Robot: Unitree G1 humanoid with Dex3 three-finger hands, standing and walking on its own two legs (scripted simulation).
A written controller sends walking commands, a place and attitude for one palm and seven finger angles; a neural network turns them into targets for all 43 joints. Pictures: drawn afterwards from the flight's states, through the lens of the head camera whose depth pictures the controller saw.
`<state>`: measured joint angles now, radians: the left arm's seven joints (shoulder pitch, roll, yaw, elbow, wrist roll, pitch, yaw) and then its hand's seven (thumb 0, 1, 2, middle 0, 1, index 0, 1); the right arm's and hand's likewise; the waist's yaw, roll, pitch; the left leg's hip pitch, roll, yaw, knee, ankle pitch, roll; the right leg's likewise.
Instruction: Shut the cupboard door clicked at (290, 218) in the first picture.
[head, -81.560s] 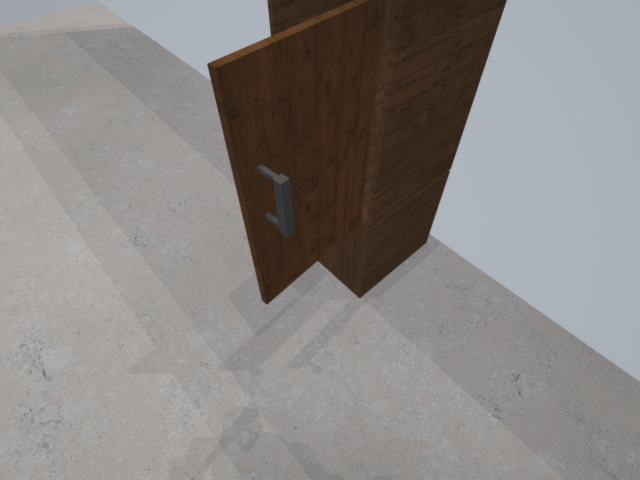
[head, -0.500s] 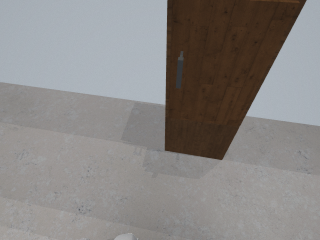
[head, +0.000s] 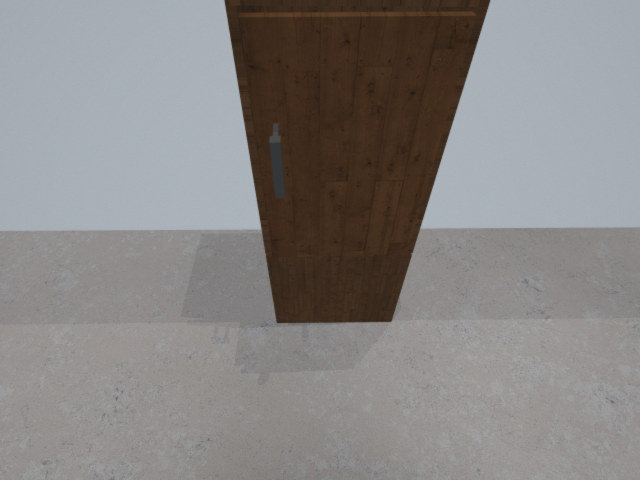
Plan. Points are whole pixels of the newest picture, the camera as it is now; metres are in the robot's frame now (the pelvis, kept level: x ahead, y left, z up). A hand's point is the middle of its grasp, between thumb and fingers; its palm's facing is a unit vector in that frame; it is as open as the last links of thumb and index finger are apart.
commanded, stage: take the last steps up to it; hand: left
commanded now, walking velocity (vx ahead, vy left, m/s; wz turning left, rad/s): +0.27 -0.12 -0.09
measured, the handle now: (278, 161) +0.67 +0.10 +0.00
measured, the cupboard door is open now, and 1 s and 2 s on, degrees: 2 2 2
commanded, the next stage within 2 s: come to a stop and stand still in 0.40 s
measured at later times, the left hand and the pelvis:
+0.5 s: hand (237, 478) +0.16 +0.13 -0.18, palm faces -0.01 -0.99 -0.13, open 7.4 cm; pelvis +0.15 -0.05 +0.00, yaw -2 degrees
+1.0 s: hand (255, 403) +0.27 +0.11 -0.17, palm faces +0.05 -0.97 -0.22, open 7.4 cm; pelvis +0.19 -0.08 +0.00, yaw +0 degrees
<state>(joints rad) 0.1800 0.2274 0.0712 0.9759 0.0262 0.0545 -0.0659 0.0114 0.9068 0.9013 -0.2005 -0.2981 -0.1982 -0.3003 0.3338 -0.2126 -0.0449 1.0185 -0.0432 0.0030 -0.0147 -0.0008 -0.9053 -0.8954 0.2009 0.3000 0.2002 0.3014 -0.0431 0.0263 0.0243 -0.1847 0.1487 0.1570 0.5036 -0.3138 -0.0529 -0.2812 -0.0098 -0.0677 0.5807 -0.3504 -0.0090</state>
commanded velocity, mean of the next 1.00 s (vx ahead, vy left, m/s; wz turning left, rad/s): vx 0.01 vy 0.02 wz -0.02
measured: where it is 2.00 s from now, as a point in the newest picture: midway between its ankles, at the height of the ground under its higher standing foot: outside the picture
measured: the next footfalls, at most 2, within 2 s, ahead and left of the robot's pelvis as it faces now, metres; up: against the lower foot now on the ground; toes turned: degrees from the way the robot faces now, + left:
right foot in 0.02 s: +0.05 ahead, -0.12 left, +0.00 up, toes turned -4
left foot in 0.36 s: +0.21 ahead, +0.06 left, +0.00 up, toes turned +7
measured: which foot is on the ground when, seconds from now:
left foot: down 0.00-0.02, up 0.04-0.34, down 0.36-0.70, up 0.72-1.00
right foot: up 0.00-0.00, down 0.02-0.36, up 0.38-0.64, down 0.66-1.00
